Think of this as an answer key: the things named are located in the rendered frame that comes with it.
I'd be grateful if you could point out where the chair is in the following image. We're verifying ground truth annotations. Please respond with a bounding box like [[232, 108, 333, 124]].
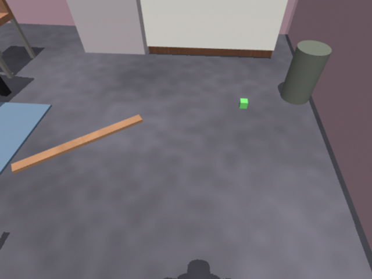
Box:
[[0, 0, 36, 78]]

